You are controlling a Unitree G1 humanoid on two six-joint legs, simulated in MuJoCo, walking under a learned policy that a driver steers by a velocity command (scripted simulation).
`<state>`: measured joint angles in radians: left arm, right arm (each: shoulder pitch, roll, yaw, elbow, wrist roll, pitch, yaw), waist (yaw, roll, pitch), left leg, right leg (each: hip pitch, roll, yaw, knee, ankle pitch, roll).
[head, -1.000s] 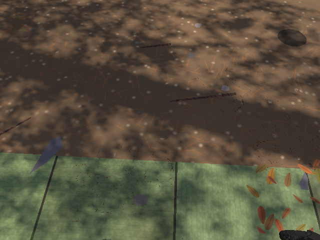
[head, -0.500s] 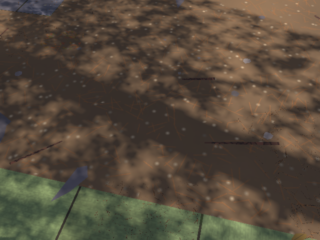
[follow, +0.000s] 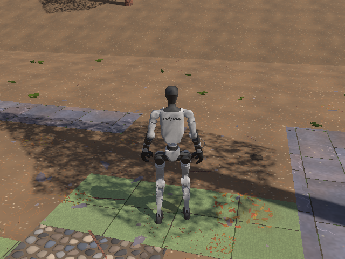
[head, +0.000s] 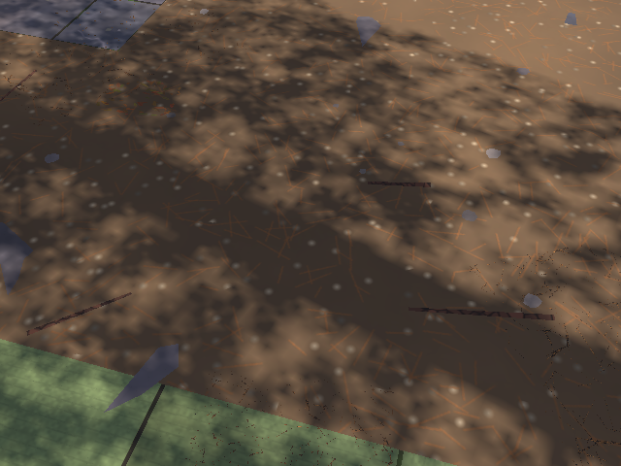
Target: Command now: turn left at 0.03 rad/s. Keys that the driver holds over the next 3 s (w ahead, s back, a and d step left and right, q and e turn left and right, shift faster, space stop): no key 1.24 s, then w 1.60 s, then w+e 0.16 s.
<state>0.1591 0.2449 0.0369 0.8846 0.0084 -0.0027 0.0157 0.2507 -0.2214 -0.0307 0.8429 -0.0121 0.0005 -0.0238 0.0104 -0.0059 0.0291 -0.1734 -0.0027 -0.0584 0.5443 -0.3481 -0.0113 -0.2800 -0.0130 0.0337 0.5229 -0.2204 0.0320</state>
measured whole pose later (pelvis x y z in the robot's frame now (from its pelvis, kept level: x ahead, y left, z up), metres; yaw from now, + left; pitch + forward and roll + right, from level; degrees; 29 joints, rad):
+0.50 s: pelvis +0.01 +0.01 +0.00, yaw -1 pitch -2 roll +0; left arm 0.16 0.23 0.05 1.08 0.00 0.02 0.04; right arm 0.27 -0.21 -0.02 1.00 -0.01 -0.01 -0.03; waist 0.01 -0.01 0.04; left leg -0.12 -0.02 -0.04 0.49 -0.33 0.00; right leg -0.25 -0.03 0.05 0.49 -0.22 0.05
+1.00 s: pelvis +0.01 +0.01 +0.00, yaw -1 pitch -1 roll +0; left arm 0.20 0.20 0.03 1.13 0.00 0.02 0.05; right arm 0.32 -0.19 0.00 1.08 0.00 -0.01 -0.03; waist 0.01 -0.01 0.04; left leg -0.13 -0.01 -0.03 0.48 -0.33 0.00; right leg -0.26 -0.02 0.06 0.49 -0.21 0.04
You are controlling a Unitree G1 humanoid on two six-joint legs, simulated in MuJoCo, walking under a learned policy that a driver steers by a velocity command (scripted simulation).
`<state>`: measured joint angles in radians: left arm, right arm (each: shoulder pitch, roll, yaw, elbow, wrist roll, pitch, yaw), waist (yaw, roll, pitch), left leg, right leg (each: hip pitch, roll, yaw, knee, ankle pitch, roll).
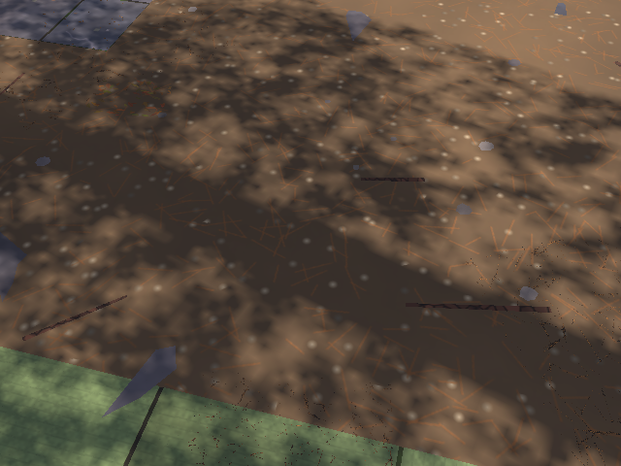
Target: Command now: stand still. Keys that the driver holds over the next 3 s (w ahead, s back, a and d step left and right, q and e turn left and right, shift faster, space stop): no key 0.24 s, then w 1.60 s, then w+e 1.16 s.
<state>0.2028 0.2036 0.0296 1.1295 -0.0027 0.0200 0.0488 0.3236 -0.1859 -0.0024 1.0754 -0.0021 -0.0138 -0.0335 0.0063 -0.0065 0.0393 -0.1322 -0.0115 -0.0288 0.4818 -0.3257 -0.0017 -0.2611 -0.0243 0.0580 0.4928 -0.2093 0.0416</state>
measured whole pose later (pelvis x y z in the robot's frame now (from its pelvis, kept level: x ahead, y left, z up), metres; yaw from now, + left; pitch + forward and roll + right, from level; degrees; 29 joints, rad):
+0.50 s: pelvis +0.05 -0.03 -0.01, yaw +0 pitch +0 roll +0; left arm 0.30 0.20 0.04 1.11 -0.03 -0.08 0.00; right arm 0.44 -0.22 -0.03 1.07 0.03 -0.04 -0.03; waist 0.00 0.04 -0.01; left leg -0.15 0.03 -0.05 0.65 -0.46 0.01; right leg -0.26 0.02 -0.05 0.60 -0.33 -0.05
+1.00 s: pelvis +0.29 +0.02 -0.02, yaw +0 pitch +1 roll +0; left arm 0.46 0.23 0.03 1.07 -0.01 -0.07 0.01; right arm 0.01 -0.24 -0.05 0.85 0.02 -0.11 0.04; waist 0.04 -0.01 0.05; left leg -0.50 -0.01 0.06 0.62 -0.14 0.07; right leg -0.08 -0.02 0.04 0.91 -0.47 -0.01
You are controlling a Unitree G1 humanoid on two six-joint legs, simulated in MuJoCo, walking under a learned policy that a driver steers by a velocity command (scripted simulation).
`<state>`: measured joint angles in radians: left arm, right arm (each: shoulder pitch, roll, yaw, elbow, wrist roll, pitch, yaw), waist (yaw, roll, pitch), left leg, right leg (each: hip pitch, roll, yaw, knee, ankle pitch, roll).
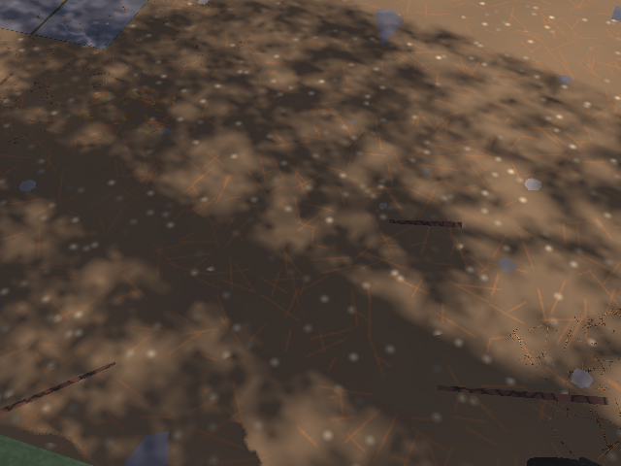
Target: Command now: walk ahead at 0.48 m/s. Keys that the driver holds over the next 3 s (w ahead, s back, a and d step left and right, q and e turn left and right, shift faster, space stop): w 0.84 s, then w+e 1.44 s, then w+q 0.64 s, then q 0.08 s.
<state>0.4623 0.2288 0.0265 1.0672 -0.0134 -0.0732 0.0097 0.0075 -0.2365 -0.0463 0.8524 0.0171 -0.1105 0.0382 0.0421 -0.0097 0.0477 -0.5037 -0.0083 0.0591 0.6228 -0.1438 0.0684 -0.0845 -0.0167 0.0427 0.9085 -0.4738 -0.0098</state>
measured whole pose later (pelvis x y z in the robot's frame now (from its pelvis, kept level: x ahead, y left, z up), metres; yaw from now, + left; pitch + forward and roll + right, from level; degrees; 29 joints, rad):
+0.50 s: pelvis +0.30 -0.03 +0.01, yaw +0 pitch +2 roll +2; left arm 0.01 0.23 0.04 0.83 -0.02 -0.11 -0.04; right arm 0.43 -0.25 -0.05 1.04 0.01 -0.06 -0.01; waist -0.07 -0.01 0.02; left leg 0.09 -0.02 0.04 0.33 -0.44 0.01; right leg -0.51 -0.03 -0.04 0.49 -0.03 -0.08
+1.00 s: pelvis +0.58 -0.02 +0.02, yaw -2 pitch +2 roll -2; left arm 0.42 0.24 0.06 1.01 -0.02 -0.07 0.01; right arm 0.00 -0.23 -0.04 0.85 0.02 -0.10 0.03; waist 0.08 0.03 0.01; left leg -0.55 0.06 -0.02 0.50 0.01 0.03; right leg 0.06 0.04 -0.02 0.25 -0.35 -0.01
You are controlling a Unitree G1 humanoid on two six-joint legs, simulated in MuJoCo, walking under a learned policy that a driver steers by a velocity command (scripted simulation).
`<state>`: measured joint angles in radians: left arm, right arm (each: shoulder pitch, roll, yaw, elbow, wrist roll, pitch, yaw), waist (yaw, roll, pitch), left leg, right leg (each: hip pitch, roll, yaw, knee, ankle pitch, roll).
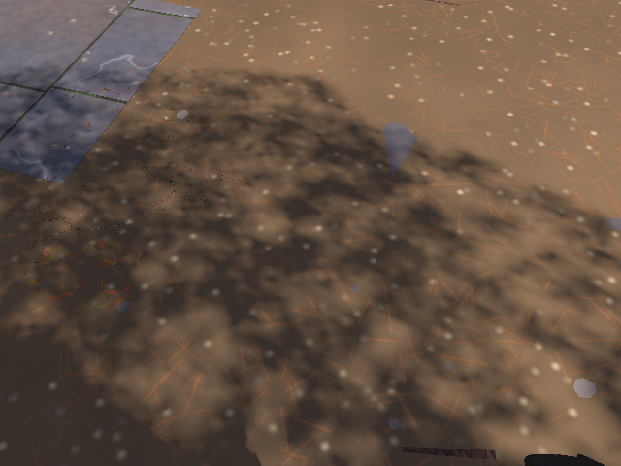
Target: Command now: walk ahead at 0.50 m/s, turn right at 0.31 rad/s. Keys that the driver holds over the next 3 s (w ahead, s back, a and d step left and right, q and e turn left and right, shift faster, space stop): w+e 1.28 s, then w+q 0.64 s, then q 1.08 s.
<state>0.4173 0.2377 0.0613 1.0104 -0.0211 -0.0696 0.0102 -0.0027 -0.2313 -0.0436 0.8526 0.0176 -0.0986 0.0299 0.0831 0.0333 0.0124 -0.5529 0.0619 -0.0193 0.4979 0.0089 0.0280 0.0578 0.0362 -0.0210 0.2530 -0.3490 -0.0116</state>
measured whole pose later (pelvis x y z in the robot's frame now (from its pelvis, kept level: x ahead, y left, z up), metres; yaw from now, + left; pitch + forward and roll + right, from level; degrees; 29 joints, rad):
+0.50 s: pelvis +0.26 +0.00 +0.00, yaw -16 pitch +1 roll +3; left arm 0.09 0.24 0.07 0.79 -0.02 -0.02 -0.04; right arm 0.31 -0.26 -0.09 0.97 0.01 -0.08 -0.02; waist -0.07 -0.03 0.02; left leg 0.08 0.02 0.28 0.24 -0.33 -0.03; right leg -0.64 -0.10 -0.03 0.68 -0.05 -0.06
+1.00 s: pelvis +0.52 -0.13 +0.01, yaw -33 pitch +2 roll +0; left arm 0.36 0.27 0.09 0.79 -0.02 -0.05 0.01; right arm -0.02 -0.27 -0.06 0.76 0.00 -0.11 0.02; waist 0.08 0.04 0.02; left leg -0.58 0.03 -0.08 0.51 0.05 -0.03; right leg -0.08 0.10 0.16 0.38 -0.33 -0.08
